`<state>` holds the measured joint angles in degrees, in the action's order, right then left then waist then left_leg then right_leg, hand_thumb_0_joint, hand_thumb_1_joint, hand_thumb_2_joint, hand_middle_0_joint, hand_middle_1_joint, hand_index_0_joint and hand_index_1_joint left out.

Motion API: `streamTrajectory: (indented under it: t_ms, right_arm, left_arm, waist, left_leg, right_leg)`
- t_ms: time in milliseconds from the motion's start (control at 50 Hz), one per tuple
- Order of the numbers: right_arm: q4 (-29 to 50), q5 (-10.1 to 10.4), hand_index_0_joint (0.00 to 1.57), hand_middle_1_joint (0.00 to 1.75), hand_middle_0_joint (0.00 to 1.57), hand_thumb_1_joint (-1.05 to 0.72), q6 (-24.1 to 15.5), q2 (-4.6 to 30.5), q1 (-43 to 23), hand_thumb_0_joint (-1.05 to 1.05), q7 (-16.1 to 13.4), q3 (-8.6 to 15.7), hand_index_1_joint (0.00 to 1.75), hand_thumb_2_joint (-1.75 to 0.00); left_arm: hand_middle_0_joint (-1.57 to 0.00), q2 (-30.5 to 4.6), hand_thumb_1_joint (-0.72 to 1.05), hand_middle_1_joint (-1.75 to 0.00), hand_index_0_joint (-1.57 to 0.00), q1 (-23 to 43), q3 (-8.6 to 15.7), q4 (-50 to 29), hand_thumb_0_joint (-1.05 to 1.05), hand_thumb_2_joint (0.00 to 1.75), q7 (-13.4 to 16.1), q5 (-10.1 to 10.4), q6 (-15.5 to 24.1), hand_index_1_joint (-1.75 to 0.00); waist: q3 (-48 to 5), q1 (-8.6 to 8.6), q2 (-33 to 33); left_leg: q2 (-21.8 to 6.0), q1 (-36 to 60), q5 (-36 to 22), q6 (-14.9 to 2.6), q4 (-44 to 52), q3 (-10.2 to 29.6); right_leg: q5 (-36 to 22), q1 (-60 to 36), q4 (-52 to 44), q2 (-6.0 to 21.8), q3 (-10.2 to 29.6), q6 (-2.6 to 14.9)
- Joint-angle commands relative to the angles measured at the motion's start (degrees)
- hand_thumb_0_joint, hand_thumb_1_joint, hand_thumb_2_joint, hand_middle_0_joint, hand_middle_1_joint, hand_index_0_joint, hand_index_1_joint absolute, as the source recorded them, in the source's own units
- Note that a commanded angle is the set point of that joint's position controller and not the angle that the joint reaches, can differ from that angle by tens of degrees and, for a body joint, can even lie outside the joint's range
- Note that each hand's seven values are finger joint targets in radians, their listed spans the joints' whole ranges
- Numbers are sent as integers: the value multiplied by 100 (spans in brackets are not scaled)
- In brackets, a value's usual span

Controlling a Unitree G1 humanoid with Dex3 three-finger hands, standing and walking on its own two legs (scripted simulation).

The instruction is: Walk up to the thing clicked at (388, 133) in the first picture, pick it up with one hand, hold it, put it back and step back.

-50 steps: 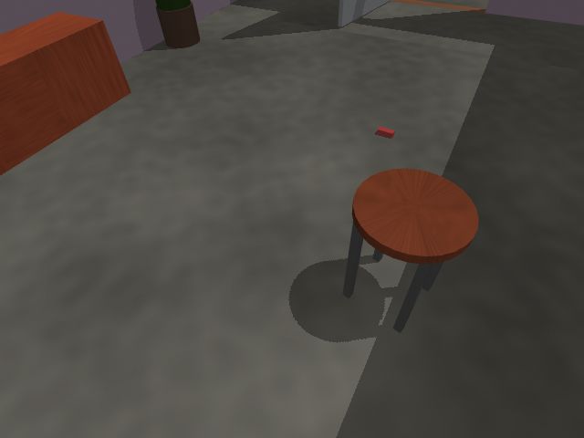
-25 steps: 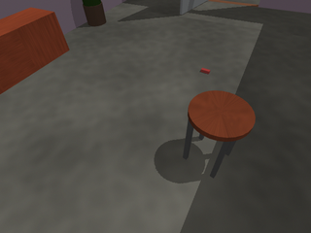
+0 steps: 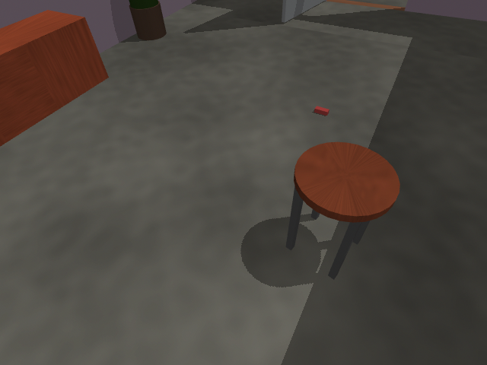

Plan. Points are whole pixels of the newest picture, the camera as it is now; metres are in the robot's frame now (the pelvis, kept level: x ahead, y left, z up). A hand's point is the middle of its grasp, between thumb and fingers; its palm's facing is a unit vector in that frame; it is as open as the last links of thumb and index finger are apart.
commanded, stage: stand
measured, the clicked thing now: (321, 110) +1.85 -0.49 -0.77
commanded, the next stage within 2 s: walk up in 0.12 s
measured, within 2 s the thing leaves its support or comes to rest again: neither
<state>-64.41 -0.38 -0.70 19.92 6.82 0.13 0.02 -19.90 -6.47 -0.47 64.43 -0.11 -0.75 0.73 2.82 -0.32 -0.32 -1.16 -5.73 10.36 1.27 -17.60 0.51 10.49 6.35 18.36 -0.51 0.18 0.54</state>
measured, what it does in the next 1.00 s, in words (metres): steps on the spot, turning left: left foot, then right foot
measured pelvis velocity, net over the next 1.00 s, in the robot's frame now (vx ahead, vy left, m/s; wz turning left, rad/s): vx -0.02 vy -0.03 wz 0.52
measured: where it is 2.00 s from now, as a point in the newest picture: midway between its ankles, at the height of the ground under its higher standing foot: outside the picture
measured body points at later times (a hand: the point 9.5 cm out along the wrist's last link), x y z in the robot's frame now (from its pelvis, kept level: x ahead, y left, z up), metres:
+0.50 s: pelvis -0.03 +0.00 -0.02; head +0.01 +0.03 +0.43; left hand +0.03 +0.34 -0.13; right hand +0.13 -0.31 -0.11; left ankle -0.04 +0.15 -0.73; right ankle +0.00 -0.11 -0.75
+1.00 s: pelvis -0.02 -0.03 -0.03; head +0.02 -0.03 +0.42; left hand -0.12 +0.28 -0.13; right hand +0.23 -0.25 -0.14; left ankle -0.07 +0.10 -0.69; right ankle +0.05 -0.13 -0.75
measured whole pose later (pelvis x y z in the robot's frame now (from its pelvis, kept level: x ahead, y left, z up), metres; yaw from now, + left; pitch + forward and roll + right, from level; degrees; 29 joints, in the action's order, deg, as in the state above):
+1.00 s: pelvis -0.02 -0.03 -0.03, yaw +30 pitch -2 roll +1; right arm -44.9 -0.6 0.8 24.6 14.0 -1.5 3.1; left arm -21.6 -14.0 3.5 47.6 -1.2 -2.0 -0.7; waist 6.7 -2.4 -1.9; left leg 3.8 -28.8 28.0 -0.3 -62.9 5.9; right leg 20.9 16.8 39.9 3.1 -3.0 0.9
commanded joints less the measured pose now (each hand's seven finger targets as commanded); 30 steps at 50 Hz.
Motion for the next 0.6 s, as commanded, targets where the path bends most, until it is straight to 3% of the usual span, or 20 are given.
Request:
streamTrajectory:
  t_ms: [0, 80, 100, 140, 180, 200, 220, 240, 260, 280, 300, 340, 380, 440, 480, 500, 520, 540, 560, 580]
  right_arm:
    - [359, -4, 20, 30, 20, -90, -116, 1182, -161, 0, -83, 205, 30, -90]
    - [363, 4, 20, 30, 20, -90, -100, 1193, -185, 0, -79, 204, 30, -90]
    - [895, -6, 20, 30, 20, -90, -33, 1700, 52, 0, -36, 473, 30, -90]
    - [1125, 10, 20, 30, 20, -90, -14, 1720, 73, 0, -29, 574, 30, -90]
    - [1333, -22, 20, 30, 20, -90, 20, 1663, 187, 0, -54, 687, 30, -90]
    - [1422, -50, 20, 30, 20, -90, 37, 1625, 86, 0, -65, 706, 30, -90]
    - [1563, -65, 20, 30, 20, -90, 68, 1523, -111, 0, -77, 709, 30, -90]
    - [1684, -64, 20, 30, 20, -90, 106, 1303, -90, 0, -95, 684, 30, -90]
    - [1903, -132, 20, 30, 20, -90, 157, 1294, -56, 0, -108, 691, 30, -90]
    - [2062, -186, 20, 30, 20, -90, 203, 1479, -13, 0, -102, 752, 30, -90]
    - [2058, -161, 20, 30, 20, -90, 241, 1549, 208, 0, -48, 777, 30, -90]
    - [2054, -114, 20, 30, 20, -90, 269, 1485, 601, 0, 84, 811, 30, -90]
    - [2020, -87, 20, 30, 20, -90, 200, 1432, 834, 0, 166, 799, 30, -90]
    - [1971, -99, 20, 30, 20, -90, 87, 1324, 896, 0, 144, 819, 30, -90]
    - [1815, -102, 20, 30, 20, -90, -2, 1356, 1434, 0, 51, 861, 30, -90]
    - [1753, -154, 20, 30, 20, -90, -79, 1610, 1780, 0, -20, 936, 30, -90]
    - [1916, -243, 20, 30, 20, -90, -147, 2363, 1718, 0, -108, 1081, 30, -90]
    - [2145, -194, 20, 30, 20, -90, -187, 2785, 1544, 0, -136, 1112, 30, -90]
    - [2201, -125, 20, 30, 20, -90, -216, 2637, 1240, 0, -192, 1072, 30, -90]
    - [2271, -83, 20, 30, 20, -90, -243, 2323, 933, 0, -248, 951, 30, -90]
  left_arm:
    - [-20, -1248, 90, -30, -20, 216, 259, -370, 0, 90, 65, 33, 119, -30]
    - [-20, -1232, 90, -30, -20, 169, 246, -347, 0, 90, 74, 29, 130, -30]
    - [-20, -1690, 90, -30, -20, 458, 566, -783, 0, 90, 28, 51, 43, -30]
    - [-20, -1510, 90, -30, -20, 2, 597, -974, 0, 90, 60, 65, -14, -30]
    - [-20, -1397, 90, -30, -20, -27, 649, -1137, 0, 90, 49, 23, -67, -30]
    - [-20, -1395, 90, -30, -20, -157, 678, -1215, 0, 90, 29, 1, -88, -30]
    - [-20, -1481, 90, -30, -20, -223, 711, -1269, 0, 90, 10, -44, -100, -30]
    - [-20, -1702, 90, -30, -20, -189, 783, -1359, 0, 90, 2, -88, -113, -30]
    - [-20, -1856, 90, -30, -20, 46, 849, -1640, 0, 90, -10, -157, -98, -30]
    - [-20, -1855, 90, -30, -20, 159, 866, -1896, 0, 90, -37, -191, -91, -30]
    - [-20, -1703, 90, -30, -20, 402, 825, -2034, 0, 90, -28, -146, -78, -30]
    - [-20, -1633, 90, -30, -20, 656, 809, -2164, 0, 90, -12, -207, -51, -30]
    - [-20, -1690, 90, -30, -20, 439, 859, -2221, 0, 90, -44, -256, -23, -30]
    - [-20, -1780, 90, -30, -20, 83, 895, -2253, 0, 90, -157, -213, -116, -30]
    - [-20, -1766, 90, -30, -20, 154, 893, -2317, 0, 90, -224, -127, -241, -30]
    - [-20, -1415, 90, -30, -20, 6, 806, -2370, 0, 90, -223, -98, -306, -30]
    - [-20, -992, 90, -30, -20, -37, 699, -2521, 0, 90, -265, -69, -373, -30]
    - [-20, -1357, 90, -30, -20, 125, 792, -2635, 0, 90, -190, -99, -405, -30]
    - [-20, -1545, 90, -30, -20, 270, 797, -2557, 0, 90, -152, -55, -391, -30]
    - [-20, -1505, 90, -30, -20, -74, 804, -2435, 0, 90, -155, -12, -379, -30]
  waist:
    - [-496, 40, 43]
    - [-416, 26, 112]
    - [40, -27, 125]
    - [-380, -91, -231]
    - [-660, -54, -365]
    - [-770, -160, -355]
    - [-771, -283, -68]
    - [-796, -356, 806]
    - [-534, -359, 1303]
    - [-357, -300, 1000]
    - [-230, -134, 656]
    - [-246, 107, 828]
    - [-475, 15, 970]
    - [-406, -149, 1054]
    - [-402, 116, 783]
    - [-471, 276, 10]
    - [-161, 260, -1694]
    - [-317, 281, -1300]
    - [-41, 182, -840]
    - [-110, -42, -683]
  left_leg:
    - [-632, 113, -879, -243, 167, 475]
    - [-617, 80, -900, -231, 159, 493]
    - [-512, -1009, -2276, -393, -325, 936]
    - [-709, -734, -2670, -609, -518, 1200]
    - [-764, -962, -2235, -756, -732, 1528]
    - [-618, -1200, -1834, -704, -996, 1459]
    - [-231, -1703, -1242, -548, -1450, 996]
    - [328, -2010, -141, -353, -2730, 163]
    - [192, -2407, 1923, -204, -3787, -30]
    - [-92, -2321, 2028, -98, -4329, 191]
    - [-187, -2169, 1811, -46, -4583, 345]
    - [-301, -2273, 1371, -2, -4378, 333]
    - [-369, -2039, 1467, -82, -3390, 198]
    - [8, -1378, 1372, -109, -2249, -441]
    - [369, -406, 282, -96, -1360, -861]
    - [188, 103, 382, -336, -815, -182]
    - [-1248, 256, 50, -922, -52, 2480]
    - [-2079, -490, 9, -1755, 81, 4062]
    - [-1996, -940, 230, -1891, 133, 3856]
    - [-1644, -616, -169, -1684, -358, 2880]
  right_leg:
    - [-930, -112, -243, 789, 539, 123]
    - [-968, -69, -275, 773, 505, 93]
    - [-693, -372, 572, 424, -75, -38]
    - [-662, -233, 974, 348, -112, 9]
    - [-155, -284, 1175, 352, -38, 174]
    - [-44, -438, 1038, 546, 198, 344]
    - [140, -683, 654, 916, 402, 591]
    - [-59, -689, -14, 1899, 937, 1119]
    - [-801, -314, -360, 2878, 1456, 1609]
    - [-1276, 173, -322, 3171, 1600, 1756]
    - [-1357, 379, -241, 2840, 1096, 1642]
    - [-1242, 75, 80, 2166, 192, 1261]
    - [-1080, -214, 517, 1984, -143, 1089]
    - [-480, 193, 989, 1891, -449, 1045]
    - [-27, 885, 1879, 1642, -806, 775]
    - [707, 1434, 3006, 1310, -917, 488]
    - [2654, 2877, 4293, 357, -1011, 60]
    - [2763, 2664, 4542, 411, 203, -16]
    - [2469, 2520, 4846, 582, 479, -17]
    - [2121, 2599, 4787, 703, 451, 16]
